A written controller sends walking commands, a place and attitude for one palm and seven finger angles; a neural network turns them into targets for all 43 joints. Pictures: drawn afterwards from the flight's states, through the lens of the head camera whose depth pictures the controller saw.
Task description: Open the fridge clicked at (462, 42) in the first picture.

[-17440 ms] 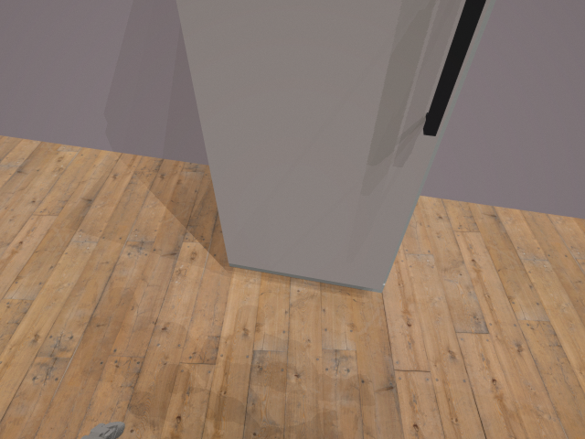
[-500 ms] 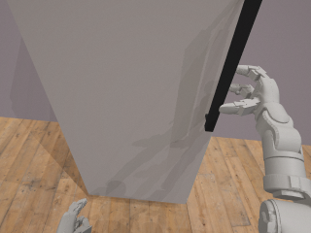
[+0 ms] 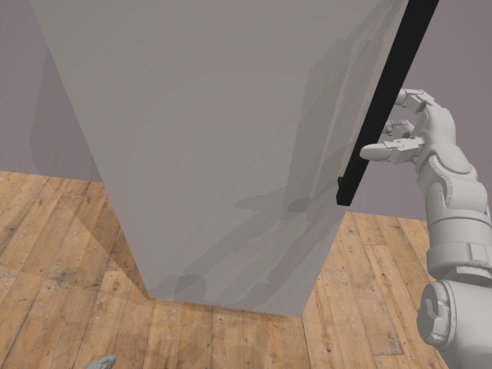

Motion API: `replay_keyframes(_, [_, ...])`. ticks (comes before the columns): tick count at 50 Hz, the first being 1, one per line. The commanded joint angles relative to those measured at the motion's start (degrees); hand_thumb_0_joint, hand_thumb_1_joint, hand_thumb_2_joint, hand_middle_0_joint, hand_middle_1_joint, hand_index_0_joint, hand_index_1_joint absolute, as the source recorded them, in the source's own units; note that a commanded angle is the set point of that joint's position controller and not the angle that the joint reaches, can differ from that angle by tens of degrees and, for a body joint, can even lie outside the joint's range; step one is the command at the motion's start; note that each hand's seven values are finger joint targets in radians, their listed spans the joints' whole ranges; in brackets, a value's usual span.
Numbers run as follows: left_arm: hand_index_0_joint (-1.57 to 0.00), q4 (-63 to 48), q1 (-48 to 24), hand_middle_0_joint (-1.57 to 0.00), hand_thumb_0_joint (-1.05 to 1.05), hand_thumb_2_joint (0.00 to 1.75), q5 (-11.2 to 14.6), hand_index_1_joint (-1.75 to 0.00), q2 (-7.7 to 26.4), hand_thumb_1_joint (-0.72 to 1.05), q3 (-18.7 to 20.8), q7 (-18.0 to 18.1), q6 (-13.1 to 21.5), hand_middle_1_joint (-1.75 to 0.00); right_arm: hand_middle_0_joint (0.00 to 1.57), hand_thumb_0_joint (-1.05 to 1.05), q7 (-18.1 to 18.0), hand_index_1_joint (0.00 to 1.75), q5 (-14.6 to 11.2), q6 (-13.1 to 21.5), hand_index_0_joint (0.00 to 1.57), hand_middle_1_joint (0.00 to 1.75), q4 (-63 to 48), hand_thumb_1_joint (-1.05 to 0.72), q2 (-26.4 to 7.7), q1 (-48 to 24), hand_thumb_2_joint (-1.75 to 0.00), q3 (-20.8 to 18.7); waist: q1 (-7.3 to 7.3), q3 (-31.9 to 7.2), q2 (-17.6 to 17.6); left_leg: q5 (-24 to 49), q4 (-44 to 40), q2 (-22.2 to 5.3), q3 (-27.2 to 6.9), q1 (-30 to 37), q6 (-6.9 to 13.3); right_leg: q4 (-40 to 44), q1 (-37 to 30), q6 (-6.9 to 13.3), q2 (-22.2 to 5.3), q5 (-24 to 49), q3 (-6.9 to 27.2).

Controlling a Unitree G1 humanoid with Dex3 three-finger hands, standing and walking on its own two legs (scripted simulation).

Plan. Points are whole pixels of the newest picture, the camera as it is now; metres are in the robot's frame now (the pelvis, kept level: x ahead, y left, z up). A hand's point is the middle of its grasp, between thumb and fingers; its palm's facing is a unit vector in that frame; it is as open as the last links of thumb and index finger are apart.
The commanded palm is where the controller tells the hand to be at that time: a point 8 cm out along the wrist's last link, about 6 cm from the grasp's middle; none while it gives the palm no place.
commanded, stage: slide the fingers in behind the handle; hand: right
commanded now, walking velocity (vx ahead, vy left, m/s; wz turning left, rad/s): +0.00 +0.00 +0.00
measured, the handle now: (373, 110) +0.47 -0.15 +0.24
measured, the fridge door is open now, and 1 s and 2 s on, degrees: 0 0 0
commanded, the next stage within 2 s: grip the handle and tug to test in 1.76 s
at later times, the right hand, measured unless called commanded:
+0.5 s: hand (392, 142) +0.40 -0.17 +0.23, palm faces +0.04 +1.00 +0.01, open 14.0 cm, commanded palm +0.38 -0.21 +0.22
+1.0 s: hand (382, 143) +0.40 -0.15 +0.22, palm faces +0.08 +1.00 +0.01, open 14.2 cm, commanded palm +0.38 -0.20 +0.22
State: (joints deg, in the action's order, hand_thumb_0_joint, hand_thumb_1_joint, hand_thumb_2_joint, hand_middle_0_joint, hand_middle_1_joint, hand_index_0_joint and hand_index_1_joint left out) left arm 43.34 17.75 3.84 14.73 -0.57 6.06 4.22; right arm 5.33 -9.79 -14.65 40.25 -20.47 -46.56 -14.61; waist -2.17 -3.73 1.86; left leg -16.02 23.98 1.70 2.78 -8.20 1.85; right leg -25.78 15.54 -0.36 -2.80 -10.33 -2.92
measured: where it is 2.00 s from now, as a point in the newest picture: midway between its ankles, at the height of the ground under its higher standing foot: outside the picture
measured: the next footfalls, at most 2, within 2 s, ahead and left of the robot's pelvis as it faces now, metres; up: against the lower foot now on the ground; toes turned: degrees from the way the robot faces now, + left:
none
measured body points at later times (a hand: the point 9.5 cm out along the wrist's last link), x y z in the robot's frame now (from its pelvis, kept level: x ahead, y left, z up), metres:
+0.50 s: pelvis +0.00 -0.01 +0.00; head -0.04 +0.00 +0.45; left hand +0.15 +0.24 -0.09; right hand +0.39 -0.22 +0.23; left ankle -0.04 +0.10 -0.74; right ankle +0.04 -0.13 -0.74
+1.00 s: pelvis +0.00 +0.00 +0.00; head -0.03 +0.01 +0.45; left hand +0.15 +0.24 -0.10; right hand +0.39 -0.21 +0.22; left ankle -0.04 +0.10 -0.74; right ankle +0.04 -0.13 -0.74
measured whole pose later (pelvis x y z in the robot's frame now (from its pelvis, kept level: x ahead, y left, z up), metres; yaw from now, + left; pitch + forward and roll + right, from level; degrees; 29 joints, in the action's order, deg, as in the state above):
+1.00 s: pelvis +0.00 +0.00 +0.00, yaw +0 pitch -3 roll +0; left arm 41.9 12.8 4.0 13.4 -1.6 6.0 3.1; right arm 0.0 -10.5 -21.2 22.0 -14.3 -36.5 -10.4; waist 0.6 -3.1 2.1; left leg -15.7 22.4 1.4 2.2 -4.0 1.7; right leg -24.1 11.2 -0.2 -2.4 -10.2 -3.5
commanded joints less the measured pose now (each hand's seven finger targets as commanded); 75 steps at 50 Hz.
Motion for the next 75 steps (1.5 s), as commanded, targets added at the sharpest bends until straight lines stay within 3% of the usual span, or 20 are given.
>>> replay_keyframes(1, [-0.2, -8.61, -4.76, -0.2, 0.0, 0.9, 0.32, -0.3, 7.42, 0.9, 2.46, -0.06, 2.8, -0.3, 0.3, 0.0, -1.06, 1.2, 0.51, 3.8, 0.3, 1.2, -12.83, 0.5, -12.64, -25.6, -0.3, -2.72, 0.81, -13.06, -1.51, 16.69, -3.98, -0.07, -2.5, -2.8, -1.34, 0.88, -10.99, 3.04, 2.25, 9.19, 1.07])
replay_keyframes(4, [-0.2, -9.62, -5.22, -0.2, 0.0, 0.9, 0.39, -0.3, 7.71, 0.9, 2.64, -0.21, 2.89, -0.3, 0.3, 0.0, -0.56, 1.2, -0.49, 4.24, 0.3, 1.2, -16.23, 0.5, -14.03, -20.87, -0.3, -4.85, 2.09, -14.79, -2.76, 20.19, -3.47, -0.14, -2.61, -0.35, -1.52, 0.84, -11.45, 3.18, 2.15, 11.08, 0.8])
replay_keyframes(7, [-0.2, -10.09, -6.34, -0.2, 0.0, 0.9, 0.84, -0.3, 7.4, 0.9, 2.35, 0.11, 2.88, -0.3, 0.3, 0.0, 0.26, 1.2, -1.18, 3.36, 0.3, 1.2, -18.14, 0.5, -11.61, -21.79, -0.3, -2.6, 1.34, -12.07, -4.22, 16.55, -4.43, 0.19, -2.51, -2.24, -1.75, 1.41, -11.03, 3.21, 2.1, 8.19, 0.59])
replay_keyframes(10, [-0.2, -10.07, -7.26, -0.2, 0.0, 0.9, 0.82, -0.3, 7.67, 0.9, 2.23, 0.38, 3.17, -0.3, 0.3, 0.0, -0.29, 1.2, -1.17, 3.49, 0.3, 1.2, -21.63, 0.5, -14.6, -23.54, -0.3, -4.63, 1.29, -11.88, -3.54, 15.04, -4.87, 0.25, -2.81, -2.9, -1.7, 1.48, -11.99, 3.39, 1.91, 7.87, 0.84])
replay_keyframes(15, [-0.2, -10.98, -9.2, -0.2, 0.0, 0.9, 0.92, -0.3, 6.52, 0.9, 1.84, 0.02, 3.81, -0.3, 0.3, 0.0, -0.71, 1.2, -1.02, 4.06, 0.3, 1.2, -30.5, 0.5, -9.32, -23.01, -0.3, -0.09, 1.53, -15.24, 3.61, 16.39, -4.29, 0.63, -2.33, -2.1, -0.83, 1.09, -16.15, 2.9, 1.96, 11.09, 0.92])
replay_keyframes(21, [-0.2, -9.91, -11.34, -0.2, 0.0, 0.9, 1.14, -0.3, 6.7, 0.9, 1.42, 0.39, 3.5, -0.3, 0.3, 0.0, -1.02, 1.2, -2.38, -1.32, 0.3, 1.2, -26.07, 0.5, -5.01, -21.11, -0.3, 2.09, 1.19, -10.94, -2.12, 12.39, -5.4, 0.81, -1.46, -5.04, -1.09, 1.87, -15.08, 2.75, 1.8, 7.89, 1.68])
replay_keyframes(25, [-0.2, -9.55, -12.19, -0.2, 0.0, 0.9, 0.85, -0.3, 6.42, 0.9, 0.87, 0.36, 2.86, -0.3, 0.3, 0.0, -2.72, 1.2, -1.76, -3.76, 0.3, 1.2, -24.19, 0.5, -4.12, -22.96, -0.3, 2.37, 1.39, -9.75, -1.2, 10.08, -5.56, 0.37, -1.53, -5.81, -0.99, 2.17, -14.42, 2.54, 1.96, 6.56, 1.98])
replay_keyframes(26, [-0.2, -9.36, -12.24, -0.2, 0.0, 0.9, 0.7, -0.3, 6.42, 0.9, 0.78, 0.35, 2.62, -0.3, 0.3, 0.0, -3.35, 1.2, -1.44, -3.74, 0.3, 1.2, -23.4, 0.5, -4.48, -23.71, -0.3, 2.1, 1.09, -9.05, -2.25, 10.06, -5.49, 0.36, -1.39, -5.92, -0.94, 2.19, -14.2, 2.5, 1.85, 6.61, 2.18])
replay_keyframes(31, [-0.2, -10.44, -12.87, -0.2, 0.0, 0.9, 0.23, -0.3, 5.54, 0.9, 0.88, -0.05, 2.65, -0.3, 0.3, 0.0, -4.68, 1.2, -1.24, -0.64, 0.3, 1.2, -28.63, 0.5, -1.76, -23.72, -0.3, 3.54, 1.85, -14.4, -1.88, 14.6, -4.11, 0.38, -1.35, -3.03, -0.65, 1.64, -17.27, 2.39, 1.77, 11.19, 2.02])
replay_keyframes(35, [-0.2, -10.68, -13.26, -0.2, 0.0, 0.9, 0.16, -0.3, 5.78, 0.9, 0.83, 0.04, 2.27, -0.3, 0.3, 0.0, -4.33, 1.2, -1.48, -0.29, 0.3, 1.2, -29.64, 0.5, -3.86, -21.84, -0.3, 1.71, 2.55, -15.23, -3.55, 17.3, -4.0, 0.24, -1.61, -0.83, -0.81, 1.95, -17.01, 2.53, 1.79, 12.48, 1.6])
replay_keyframes(36, [-0.2, -10.83, -13.76, -0.2, 0.0, 0.9, 0.31, -0.3, 5.45, 0.9, 0.67, 0.03, 2.24, -0.3, 0.3, 0.0, -4.03, 1.2, -1.44, -0.49, 0.3, 1.2, -30.15, 0.5, -2.07, -21.72, -0.3, 3.4, 2.44, -14.37, -2.75, 17.48, -4.02, 0.24, -1.57, -1.0, -0.81, 1.94, -16.91, 2.46, 1.84, 12.43, 1.44])
replay_keyframes(41, [-0.2, -10.43, -13.87, -0.2, 0.0, 0.9, 0.36, -0.3, 5.43, 0.9, 0.64, 0.11, 1.95, -0.3, 0.3, 0.0, -4.2, 1.2, -1.33, -1.79, 0.3, 1.2, -30.47, 0.5, -2.39, -21.16, -0.3, 3.06, 2.33, -12.26, -1.35, 16.57, -4.81, 0.3, -1.62, -1.6, -0.81, 2.0, -16.21, 2.44, 1.91, 11.56, 1.36])
replay_keyframes(43, [-0.2, -10.34, -13.72, -0.2, 0.0, 0.9, 0.13, -0.3, 5.76, 0.9, 0.86, 0.22, 1.82, -0.3, 0.3, 0.0, -4.36, 1.2, -1.38, -2.11, 0.3, 1.2, -31.1, 0.5, -3.49, -19.48, -0.3, 1.78, 2.74, -13.3, -1.75, 18.06, -4.87, 0.3, -1.62, -0.27, -0.87, 2.01, -16.8, 2.52, 1.98, 12.85, 1.18])
replay_keyframes(49, [-0.2, -10.42, -13.84, -0.2, 0.0, 0.9, 0.3, -0.3, 5.56, 0.9, 1.03, 0.08, 2.0, -0.3, 0.3, 0.0, -4.15, 1.2, -1.92, -2.68, 0.3, 1.2, -33.45, 0.5, -1.29, -17.74, -0.3, 3.36, 2.59, -13.41, -2.78, 20.17, -4.58, 0.27, -1.49, 0.01, -1.1, 2.01, -16.91, 2.58, 1.95, 13.98, 1.23])
replay_keyframes(60, [-0.2, -9.78, -14.04, -0.2, 0.0, 0.9, 0.29, -0.3, 5.33, 0.9, 1.09, -0.02, 2.42, -0.3, 0.3, 0.0, -4.66, 1.2, -1.53, -3.01, 0.3, 1.2, -34.26, 0.5, 1.59, -20.9, -0.3, 6.21, 1.75, -13.53, -0.92, 19.63, -4.67, 0.22, -1.81, -1.27, -1.12, 1.54, -17.59, 2.66, 2.35, 13.26, 1.24])
replay_keyframes(64, [-0.2, -9.98, -14.53, -0.2, 0.0, 0.9, 0.31, -0.3, 5.37, 0.9, 1.06, -0.13, 2.54, -0.3, 0.3, 0.0, -4.48, 1.2, -1.8, -2.85, 0.3, 1.2, -34.09, 0.5, 1.7, -19.02, -0.3, 6.17, 2.2, -13.52, -2.08, 19.91, -4.58, 0.13, -1.73, -0.83, -1.26, 1.65, -17.12, 2.73, 2.44, 13.08, 1.29])
replay_keyframes(67, [-0.2, -9.48, -14.37, -0.2, 0.0, 0.9, 0.26, -0.3, 5.34, 0.9, 0.95, 0.01, 2.57, -0.3, 0.3, 0.0, -4.33, 1.2, -1.87, -2.9, 0.3, 1.2, -32.79, 0.5, 2.08, -21.5, -0.3, 6.53, 1.44, -12.38, -3.35, 18.71, -4.91, 0.22, -1.85, -2.05, -1.42, 1.67, -16.77, 2.78, 2.47, 11.7, 1.37])
replay_keyframes(68, [-0.2, -9.37, -14.33, -0.2, 0.0, 0.9, 0.16, -0.3, 5.68, 0.9, 1.06, 0.07, 2.49, -0.3, 0.3, 0.0, -4.4, 1.2, -1.96, -2.8, 0.3, 1.2, -32.43, 0.5, 0.38, -20.09, -0.3, 5.15, 1.96, -12.34, -3.07, 18.51, -5.11, 0.15, -1.91, -1.6, -1.38, 1.59, -17.05, 2.79, 2.38, 11.96, 1.33])
replay_keyframes(72, [-0.2, -9.53, -14.54, -0.2, 0.0, 0.9, 0.38, -0.3, 4.99, 0.9, 0.84, -0.17, 2.77, -0.3, 0.3, 0.0, -4.7, 1.2, -1.55, -2.57, 0.3, 1.2, -33.4, 0.5, 3.16, -22.3, -0.3, 7.54, 1.52, -13.26, -0.24, 18.59, -4.56, 0.31, -1.69, -2.45, -0.98, 1.27, -18.03, 2.52, 2.41, 12.6, 1.6])
replay_keyframes(75, [-0.2, -9.52, -14.45, -0.2, 0.0, 0.9, 0.2, -0.3, 5.2, 0.9, 0.82, -0.18, 2.81, -0.3, 0.3, 0.0, -4.74, 1.2, -1.75, -2.45, 0.3, 1.2, -33.26, 0.5, 2.79, -22.39, -0.3, 7.18, 1.67, -13.99, -2.11, 19.97, -4.18, 0.17, -1.58, -1.53, -1.07, 1.29, -17.64, 2.67, 2.46, 13.43, 1.78])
